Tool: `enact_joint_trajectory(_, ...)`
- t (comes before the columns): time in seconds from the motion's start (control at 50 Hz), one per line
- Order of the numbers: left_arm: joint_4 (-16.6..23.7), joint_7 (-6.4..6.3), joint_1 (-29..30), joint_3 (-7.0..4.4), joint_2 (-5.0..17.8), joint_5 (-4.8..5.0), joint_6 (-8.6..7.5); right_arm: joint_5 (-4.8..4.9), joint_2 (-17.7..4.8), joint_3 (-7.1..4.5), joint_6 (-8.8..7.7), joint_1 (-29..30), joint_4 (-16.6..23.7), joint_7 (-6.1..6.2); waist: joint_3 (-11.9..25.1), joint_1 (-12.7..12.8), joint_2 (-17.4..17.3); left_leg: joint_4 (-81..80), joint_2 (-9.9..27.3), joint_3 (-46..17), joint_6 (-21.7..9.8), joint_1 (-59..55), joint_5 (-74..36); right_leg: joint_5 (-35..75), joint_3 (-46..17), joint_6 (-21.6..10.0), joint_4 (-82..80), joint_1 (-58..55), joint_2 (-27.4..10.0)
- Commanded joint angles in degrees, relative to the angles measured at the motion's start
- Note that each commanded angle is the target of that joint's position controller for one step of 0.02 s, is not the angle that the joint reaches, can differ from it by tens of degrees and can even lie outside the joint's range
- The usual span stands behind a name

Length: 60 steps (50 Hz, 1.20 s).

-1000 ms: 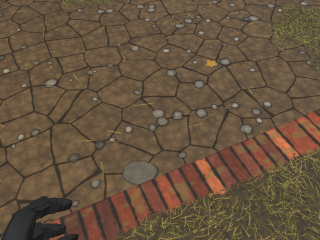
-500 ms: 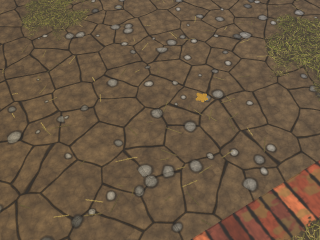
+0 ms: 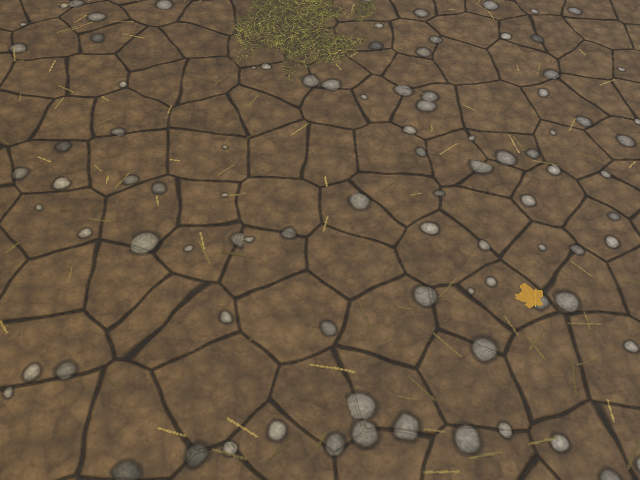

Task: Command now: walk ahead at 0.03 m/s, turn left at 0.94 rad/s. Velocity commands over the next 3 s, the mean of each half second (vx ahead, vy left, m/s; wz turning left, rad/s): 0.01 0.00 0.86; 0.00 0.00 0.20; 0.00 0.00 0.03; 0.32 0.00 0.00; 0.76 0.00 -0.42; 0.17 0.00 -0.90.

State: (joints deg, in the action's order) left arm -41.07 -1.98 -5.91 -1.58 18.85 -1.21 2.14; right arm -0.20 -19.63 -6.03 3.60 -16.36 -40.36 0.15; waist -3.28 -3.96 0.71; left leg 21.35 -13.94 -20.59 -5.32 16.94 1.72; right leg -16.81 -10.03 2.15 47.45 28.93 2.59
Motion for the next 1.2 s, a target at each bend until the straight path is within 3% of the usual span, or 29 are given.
enact_joint_trajectory(0.02, 4.49, -0.08, 2.82, -0.85, 4.74, 0.43, -1.81, -0.61, -9.24, -2.35, -0.33, -1.84, 2.95, -0.21, 6.09, -0.28, -9.16, -4.37, 14.56, -18.57, -2.52, -10.92, 11.4, -2.06, 0.45, -1.41, -4.04, 2.34, 2.24)
enact_joint_trajectory(0.1, 3.78, -0.72, -0.94, -1.08, 6.15, 1.31, -2.6, -1.08, -9.94, -2.22, -0.41, 2.44, 4.14, -0.98, 5.76, 2.19, -9.71, -3.83, 13.19, -22.18, -1.12, -3.64, 8.87, -1.9, 0.47, -2.49, -15.61, -11.47, 4.01)
enact_joint_trajectory(0.12, 3.62, -1.17, -2.37, -1.29, 6.84, 1.37, -2.82, -0.93, -9.65, -2.03, -0.54, 3.65, 4.35, -1.06, 5.26, 3.3, -9.7, -3.91, 11.91, -22.82, 0.61, -0.45, 13.09, 0.1, 0.2, -2.59, -21.49, -16.75, 3.52)
enact_joint_trajectory(0.14, 3.5, -1.79, -3.03, -1.54, 7.6, 1.32, -3.06, -0.42, -8.76, -1.72, -0.85, 3.43, 4.0, -1.02, 5.22, 4.09, -6.64, -1.73, 8.76, -20.51, 3.34, 3.6, 23.84, 4.52, -0.41, -2.95, -29.49, -23.31, 1.1)
enact_joint_trajectory(0.16, 4.76, -2.35, -2.33, -2.22, 10.76, 1.14, -2.88, 0.25, -6.13, -1.04, -1.32, -0.88, 3.38, -0.72, 8.37, 2.31, 0.58, 6.75, 4.51, -13.01, 6.29, 6.93, 33.36, -3.12, -8.33, -5.0, -34.47, -29.27, -8.47)
enact_joint_trajectory(0.18, 7.08, -2.2, 0.39, -2.58, 14.99, 0.6, -2.41, 1.04, -4.17, -0.85, -1.5, -3.08, 3.93, -0.31, 10.04, 1.58, 10.05, 24.34, -2.14, 2.65, 8.25, 12.52, 33.99, -7.98, -22.63, -10.41, -37.82, -29.74, -23.12)
enact_joint_trajectory(0.2, 6.55, -1.58, 2.28, -2.32, 12.89, -0.49, -2.03, -1.33, -10.82, -2.08, -1.71, 0.5, 3.69, -0.26, 5.54, 2.5, 4.93, 32.86, 1.68, 7.85, 8.95, 15.72, 28.21, -1.78, -21.32, -13.5, -38.38, -21.66, -22.56)
enact_joint_trajectory(0.22, 6.18, -1.26, 2.2, -1.67, 9.48, -0.29, -1.89, -1.89, -11.27, -2.29, -1.42, 1.28, 3.84, -0.85, 4.69, 1.72, 4.3, 37.93, 5.08, 9.15, 8.66, 13.66, 24.31, 5.95, -14.34, -13.5, -35.53, -19.01, -19.95)
enact_joint_trajectory(0.24, 6.28, -0.86, 3.06, -1.1, 7.27, 0.0, -1.81, -1.88, -10.07, -1.98, -0.8, -0.29, 2.95, -1.52, 3.98, 1.17, 3.86, 42.73, 5.87, 10.42, 8.18, 13.27, 21.31, 11.18, -7.39, -12.35, -33.77, -17.78, -16.19)
enact_joint_trajectory(0.26, 6.92, -0.77, 3.3, -0.76, 6.65, -0.02, -1.65, -1.47, -9.06, -1.66, -0.08, -1.94, 2.23, -2.17, 3.97, 0.87, 5.24, 47.29, 6.24, 11.98, 8.07, 13.77, 19.89, 14.02, -3.19, -11.68, -33.07, -17.74, -14.13)
enact_joint_trajectory(0.32, 7.37, -0.74, 0.09, -0.45, 5.65, -0.2, -1.52, -0.3, -8.85, -1.12, 0.8, -0.47, 2.36, -3.09, 3.37, 2.72, 5.9, 50.42, 9.29, 15.38, 8.74, 17.05, 18.25, 20.53, 2.73, -11.85, -31.56, -21.17, -13.26)
enact_joint_trajectory(0.4, 4.79, -0.14, -7.45, -1.42, 6.62, -0.28, -2.04, -0.1, -6.39, 0.06, 1.05, 3.03, 2.67, -2.94, 4.41, 5.54, 7.6, 43.88, 9.95, 16.02, 9.68, 17.89, 20.41, 30.32, 2.87, -12.46, -29.01, -27.89, -14.73)
enact_joint_trajectory(0.54, 3.0, 0.96, -8.51, -2.06, 6.05, -0.14, -2.67, -0.1, -2.99, 1.71, 1.46, 6.19, 1.95, -1.82, 5.66, 5.18, 8.32, 29.86, 10.9, 17.37, 7.41, 9.15, 23.56, 27.58, 3.54, -14.82, -28.34, -25.7, -17.43)
enact_joint_trajectory(0.64, 0.66, 1.79, -9.75, -2.41, 6.84, -0.09, -1.77, 0.26, -1.17, 3.15, 0.76, 5.97, 0.96, -0.93, 6.23, 4.78, 9.95, 12.08, 10.33, 21.42, 4.7, -2.67, 22.27, 31.22, 4.65, -14.66, -24.59, -21.99, -17.07)
enact_joint_trajectory(0.68, -0.67, 1.8, -11.04, -2.32, 6.4, 0.6, -1.2, -0.64, -1.53, 3.6, -0.42, 3.39, -0.53, -0.4, 6.33, 2.98, 6.42, -5.88, 12.15, 19.27, 2.99, -13.15, 7.8, 26.7, 7.01, -10.03, -20.62, -16.52, -15.31)
enact_joint_trajectory(0.7, -0.12, 2.06, -13.59, -1.41, 2.81, 0.46, -1.27, -1.8, -4.89, 3.26, -1.13, 3.44, -0.28, -0.14, 8.65, 4.27, -3.61, -9.77, 23.14, 5.96, 1.11, -20.57, 7.36, 12.54, 10.57, -6.23, -13.29, -9.52, -11.5)
enact_joint_trajectory(0.72, 1.79, 1.75, -12.88, -0.22, -1.11, 0.56, -1.25, -1.07, -9.29, 2.56, -1.39, 6.79, 0.65, 0.02, 4.83, 5.4, -12.96, -6.93, 34.13, -4.24, -5.53, -15.6, -13.31, -12.04, 14.73, -3.19, -11.49, -2.94, -3.15)
enact_joint_trajectory(0.74, 0.85, 1.08, -10.29, -0.82, 2.13, 0.26, -0.26, -0.97, -6.06, 2.95, -1.97, 5.26, -0.59, 0.44, 4.96, 2.38, -9.91, -5.03, 33.45, -0.73, -9.54, -11.77, -15.03, -14.85, 9.83, -2.87, -4.56, -6.65, -5.15)
enact_joint_trajectory(0.78, -0.58, 1.34, -11.05, -1.47, 3.21, 0.91, 0.34, -0.93, -1.54, 4.72, -2.36, 10.35, -0.98, 0.82, 2.79, 5.33, -8.47, -5.99, 27.43, 6.05, -7.08, -10.01, -12.99, -10.42, 8.61, -2.51, -2.77, -6.95, -4.66)
enact_joint_trajectory(0.8, -1.21, 1.41, -11.51, -1.76, 3.7, 0.38, 0.47, -0.77, -1.47, 4.88, -2.56, 10.76, -1.41, 1.18, 2.43, 5.65, -9.86, -5.34, 25.34, 8.09, -5.82, -10.49, -16.33, -8.22, 9.35, -2.15, -2.5, -7.11, -4.15)
enact_joint_trajectory(0.84, -2.78, 1.51, -13.25, -1.51, 2.73, -0.13, 0.6, -0.52, -1.16, 5.15, -2.76, 9.73, -2.51, 1.3, 4.44, 5.59, -8.76, -3.28, 23.76, 10.75, -5.5, -11.54, -22.98, -7.44, 9.86, -1.26, -2.64, -9.5, -3.38)
enact_joint_trajectory(0.92, -3.38, 0.95, -11.23, -0.69, 0.51, 0.69, 0.79, -0.77, -1.84, 5.0, -2.71, 8.55, -4.99, 1.21, 3.8, 4.1, -8.56, -1.81, 23.45, 9.64, -5.55, -10.2, -17.11, -7.03, 10.5, -1.11, -11.16, -13.05, -2.88)
enact_joint_trajectory(0.96, -4.4, 0.46, -12.05, -0.51, 0.03, 0.82, 0.58, -0.62, -2.07, 4.9, -2.67, 9.21, -5.98, 1.38, 3.69, 4.91, -7.81, -0.73, 22.9, 8.7, -4.63, -8.67, -12.79, -1.82, 11.13, -1.61, -19.2, -16.8, -2.49)
enact_joint_trajectory(0.98, -5.16, 0.26, -13.08, -0.27, -0.39, 0.56, 0.16, -0.3, -2.08, 4.86, -2.71, 9.81, -6.4, 1.48, 3.93, 5.96, -6.55, -0.29, 22.18, 8.7, -3.0, -6.45, -8.89, 6.11, 10.63, -1.98, -25.72, -21.24, -3.13)
enact_joint_trajectory(1.02, -5.43, -0.01, -12.84, -0.69, 3.59, -0.59, -1.2, -0.31, -0.59, 5.08, -3.24, 7.01, -7.37, 1.33, 4.76, 3.87, -0.51, 0.29, 18.4, 10.08, 0.76, -1.56, 2.59, 18.4, 2.86, -3.25, -27.14, -27.92, -10.77)
enact_joint_trajectory(1.04, -6.15, 0.44, -9.7, -1.05, 4.6, 0.63, -1.24, -0.04, 0.42, 5.14, -2.89, 6.29, -8.62, 1.15, 2.55, 2.37, 5.17, -2.58, 15.09, 12.71, 1.57, -5.38, 7.06, 16.25, 2.5, -4.97, -26.24, -20.77, -10.47)
enact_joint_trajectory(1.06, -6.01, 0.92, -8.69, -0.53, 2.08, 0.61, -1.54, -0.42, -0.73, 4.99, -2.69, 7.3, -9.9, 1.31, 1.91, 3.76, 3.65, -2.21, 15.27, 12.83, 2.12, -8.48, 6.41, 12.86, 2.78, -4.93, -27.27, -18.37, -9.8)
enact_joint_trajectory(1.08, -6.44, 1.06, -9.2, -0.32, 1.46, 0.5, -1.79, -0.32, -1.66, 4.59, -2.62, 7.73, -10.74, 1.37, 1.43, 4.48, 2.49, -1.46, 15.78, 12.6, 1.97, -8.81, 5.25, 11.05, 3.72, -4.46, -28.07, -17.84, -8.76)
enact_joint_trajectory(1.2, -9.66, 0.39, -9.52, -0.1, 1.1, 0.54, -2.19, -0.21, -0.43, 4.74, -2.83, 6.27, -15.59, 1.47, 1.83, 4.4, 1.14, -2.4, 16.45, 12.49, 2.64, -8.13, 3.79, 10.22, 4.05, -4.86, -28.95, -20.24, -8.3)
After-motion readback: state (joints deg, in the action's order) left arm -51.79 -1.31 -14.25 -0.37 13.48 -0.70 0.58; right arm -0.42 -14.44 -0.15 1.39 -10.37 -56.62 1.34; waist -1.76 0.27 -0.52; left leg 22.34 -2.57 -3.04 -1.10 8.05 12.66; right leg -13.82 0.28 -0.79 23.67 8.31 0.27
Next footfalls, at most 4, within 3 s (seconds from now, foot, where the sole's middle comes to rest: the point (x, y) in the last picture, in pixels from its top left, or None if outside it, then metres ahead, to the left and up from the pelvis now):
0.16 right None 0.12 -0.14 -0.78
0.70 left None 0.00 0.03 -0.78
1.00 right None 0.10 -0.17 -0.78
1.96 left None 0.04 0.07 -0.78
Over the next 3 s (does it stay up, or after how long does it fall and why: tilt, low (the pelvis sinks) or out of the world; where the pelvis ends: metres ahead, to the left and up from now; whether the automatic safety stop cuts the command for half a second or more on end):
stays up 0.57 0.20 -0.05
